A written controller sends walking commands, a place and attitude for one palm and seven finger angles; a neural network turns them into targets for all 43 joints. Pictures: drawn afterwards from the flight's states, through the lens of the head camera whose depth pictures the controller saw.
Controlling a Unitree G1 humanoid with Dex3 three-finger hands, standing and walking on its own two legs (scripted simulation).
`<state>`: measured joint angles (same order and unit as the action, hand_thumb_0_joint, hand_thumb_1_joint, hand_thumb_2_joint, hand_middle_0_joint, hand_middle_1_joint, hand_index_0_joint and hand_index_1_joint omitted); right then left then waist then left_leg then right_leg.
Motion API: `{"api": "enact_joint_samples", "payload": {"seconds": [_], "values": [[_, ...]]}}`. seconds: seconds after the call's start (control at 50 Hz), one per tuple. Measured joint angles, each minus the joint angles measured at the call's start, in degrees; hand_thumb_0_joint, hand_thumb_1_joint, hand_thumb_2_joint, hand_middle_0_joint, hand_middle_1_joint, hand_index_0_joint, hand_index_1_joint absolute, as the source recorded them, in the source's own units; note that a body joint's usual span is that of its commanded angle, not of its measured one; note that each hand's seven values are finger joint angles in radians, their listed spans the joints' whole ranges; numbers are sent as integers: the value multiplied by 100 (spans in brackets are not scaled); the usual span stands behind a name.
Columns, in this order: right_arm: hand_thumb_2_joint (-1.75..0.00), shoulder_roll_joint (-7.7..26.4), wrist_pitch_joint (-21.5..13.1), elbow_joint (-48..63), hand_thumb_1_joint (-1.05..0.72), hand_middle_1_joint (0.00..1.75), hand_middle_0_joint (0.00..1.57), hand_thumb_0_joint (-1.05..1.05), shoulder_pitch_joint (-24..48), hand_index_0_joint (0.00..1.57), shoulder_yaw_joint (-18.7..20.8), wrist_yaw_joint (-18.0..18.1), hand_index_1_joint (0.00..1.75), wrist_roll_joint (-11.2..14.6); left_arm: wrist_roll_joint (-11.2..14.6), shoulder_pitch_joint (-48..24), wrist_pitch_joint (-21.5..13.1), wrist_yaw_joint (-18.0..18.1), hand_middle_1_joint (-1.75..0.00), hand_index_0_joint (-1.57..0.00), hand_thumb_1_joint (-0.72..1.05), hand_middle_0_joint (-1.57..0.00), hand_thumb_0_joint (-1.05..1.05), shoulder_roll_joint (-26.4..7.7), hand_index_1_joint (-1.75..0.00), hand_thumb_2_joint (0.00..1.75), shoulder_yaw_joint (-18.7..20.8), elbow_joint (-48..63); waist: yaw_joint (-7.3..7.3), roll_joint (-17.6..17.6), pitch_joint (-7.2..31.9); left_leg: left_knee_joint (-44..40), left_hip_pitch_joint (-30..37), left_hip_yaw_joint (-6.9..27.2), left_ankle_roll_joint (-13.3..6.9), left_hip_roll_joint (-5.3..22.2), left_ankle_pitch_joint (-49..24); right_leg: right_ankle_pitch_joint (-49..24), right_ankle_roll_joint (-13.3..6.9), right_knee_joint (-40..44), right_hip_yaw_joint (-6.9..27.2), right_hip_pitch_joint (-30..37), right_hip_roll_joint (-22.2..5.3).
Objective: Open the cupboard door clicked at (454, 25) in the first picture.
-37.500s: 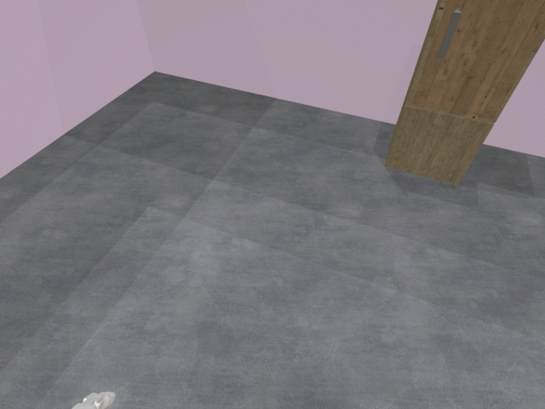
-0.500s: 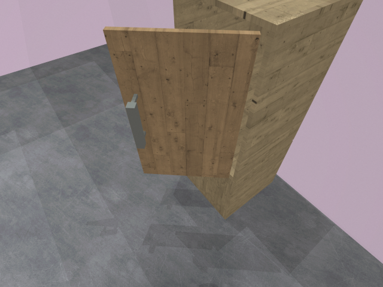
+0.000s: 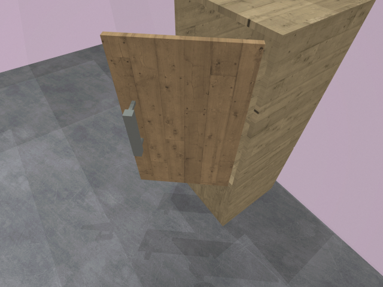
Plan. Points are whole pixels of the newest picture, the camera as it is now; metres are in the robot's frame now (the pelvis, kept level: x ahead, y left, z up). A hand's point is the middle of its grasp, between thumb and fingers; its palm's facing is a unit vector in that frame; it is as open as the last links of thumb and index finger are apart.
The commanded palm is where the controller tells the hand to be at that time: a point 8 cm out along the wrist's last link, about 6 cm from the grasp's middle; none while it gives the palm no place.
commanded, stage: come to a stop and stand still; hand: left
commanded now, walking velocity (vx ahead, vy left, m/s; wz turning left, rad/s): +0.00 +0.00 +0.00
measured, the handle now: (135, 129) +0.53 +0.20 -0.02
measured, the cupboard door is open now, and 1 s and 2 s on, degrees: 49 49 49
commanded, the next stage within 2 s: look again from close up in 0.28 s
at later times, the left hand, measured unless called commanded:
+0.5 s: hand out of the picture +0.02 +0.17 -0.17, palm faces +0.02 -0.98 -0.20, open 7.3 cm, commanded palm none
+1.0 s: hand out of the picture +0.03 +0.17 -0.16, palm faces +0.14 -0.97 -0.21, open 7.3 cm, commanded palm +0.10 +0.22 -0.07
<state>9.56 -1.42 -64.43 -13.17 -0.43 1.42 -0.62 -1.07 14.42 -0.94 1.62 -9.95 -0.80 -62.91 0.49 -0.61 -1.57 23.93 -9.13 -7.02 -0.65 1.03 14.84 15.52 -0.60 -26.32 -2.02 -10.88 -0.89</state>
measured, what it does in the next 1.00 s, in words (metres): stands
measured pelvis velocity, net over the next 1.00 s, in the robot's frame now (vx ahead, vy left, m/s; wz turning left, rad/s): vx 0.00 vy -0.01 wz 0.01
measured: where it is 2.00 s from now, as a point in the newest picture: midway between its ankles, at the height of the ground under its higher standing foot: outside the picture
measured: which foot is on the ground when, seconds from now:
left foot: down 0.00-1.00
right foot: down 0.00-1.00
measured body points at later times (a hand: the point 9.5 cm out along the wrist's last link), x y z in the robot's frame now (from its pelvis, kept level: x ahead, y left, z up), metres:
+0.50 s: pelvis +0.01 -0.01 +0.00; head +0.02 -0.01 +0.45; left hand +0.02 +0.22 -0.16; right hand +0.03 -0.23 -0.16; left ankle -0.02 +0.11 -0.74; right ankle -0.02 -0.11 -0.74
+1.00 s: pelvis +0.00 -0.01 +0.00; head +0.01 -0.01 +0.45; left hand +0.02 +0.22 -0.14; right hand +0.02 -0.24 -0.15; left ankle -0.02 +0.11 -0.74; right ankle -0.02 -0.11 -0.74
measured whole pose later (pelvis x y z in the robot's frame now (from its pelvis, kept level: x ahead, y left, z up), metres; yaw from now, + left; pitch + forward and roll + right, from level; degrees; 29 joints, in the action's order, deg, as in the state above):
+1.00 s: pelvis +0.00 -0.01 +0.00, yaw +1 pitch -1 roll +0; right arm 9.5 -3.5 -60.4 -16.7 -1.0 2.7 1.0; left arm 3.1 21.8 3.3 2.8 -9.6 0.9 -45.2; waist 0.9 -0.3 -2.5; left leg 24.7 -9.0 -5.9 0.3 2.2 14.9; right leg 14.9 -1.6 -25.5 -3.1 -9.8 0.2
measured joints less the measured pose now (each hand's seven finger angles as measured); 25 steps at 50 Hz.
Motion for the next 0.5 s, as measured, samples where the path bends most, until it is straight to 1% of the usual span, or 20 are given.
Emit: {"api": "enact_joint_samples", "payload": {"seconds": [0.24,0.5], "values": [[-90,-1,2,-44,-91,30,20,0,67,20,-6,26,30,-2,-4,-13,5,0,-30,-20,91,-20,1,-12,-30,90,20,-36,20,-31,2,-77,121,14,33,21,24,33,-23,75,-14,123,27],[-90,-33,8,-119,-91,30,20,0,-17,20,-11,36,30,-5,-1,20,8,3,-30,-20,91,-20,0,10,-30,90,31,-72,20,-22,9,-167,191,37,63,32,-12,22,-50,139,-39,188,43]]}}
